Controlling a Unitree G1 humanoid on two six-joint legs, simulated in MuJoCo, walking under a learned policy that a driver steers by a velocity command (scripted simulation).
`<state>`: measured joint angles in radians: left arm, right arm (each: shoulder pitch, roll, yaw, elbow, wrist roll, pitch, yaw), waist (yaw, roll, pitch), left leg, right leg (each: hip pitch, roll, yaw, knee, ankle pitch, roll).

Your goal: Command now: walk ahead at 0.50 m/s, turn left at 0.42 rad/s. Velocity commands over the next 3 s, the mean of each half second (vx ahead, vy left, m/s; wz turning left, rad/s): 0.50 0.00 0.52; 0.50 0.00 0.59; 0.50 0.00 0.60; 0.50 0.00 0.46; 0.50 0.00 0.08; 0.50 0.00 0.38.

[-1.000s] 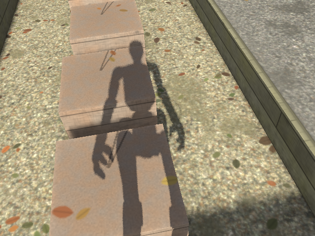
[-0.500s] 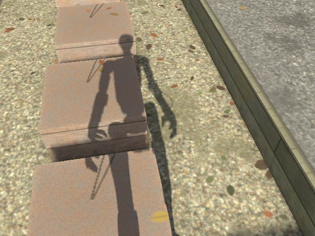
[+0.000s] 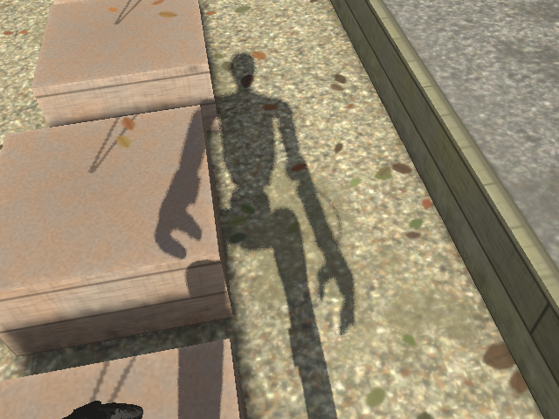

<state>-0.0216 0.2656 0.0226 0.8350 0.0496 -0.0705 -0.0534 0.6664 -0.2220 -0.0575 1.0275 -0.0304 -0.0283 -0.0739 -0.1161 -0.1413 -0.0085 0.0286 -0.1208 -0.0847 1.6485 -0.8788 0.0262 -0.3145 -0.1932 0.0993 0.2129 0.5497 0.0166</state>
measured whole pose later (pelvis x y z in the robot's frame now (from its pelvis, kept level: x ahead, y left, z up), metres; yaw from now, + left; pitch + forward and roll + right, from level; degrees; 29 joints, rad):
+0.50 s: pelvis +0.34 -0.02 +0.01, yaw +13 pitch +0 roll +5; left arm 0.47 0.15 -0.01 0.91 0.02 0.05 0.00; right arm -0.04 -0.02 0.10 0.68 -0.01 -0.01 -0.06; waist -0.04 0.00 0.02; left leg -0.93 -0.10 0.08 1.79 -0.86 0.06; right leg -0.18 -0.05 -0.06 1.13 -0.10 -0.03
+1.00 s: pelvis +0.64 -0.10 -0.07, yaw +32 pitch +3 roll +0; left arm 0.55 0.16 0.00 0.95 0.02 -0.08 0.03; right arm 0.00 -0.18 -0.04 0.71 -0.05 -0.01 0.04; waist 0.05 0.07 -0.03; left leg -0.92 -0.06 -0.01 1.51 -0.16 0.05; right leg -0.13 0.01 -0.14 0.44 -0.36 -0.05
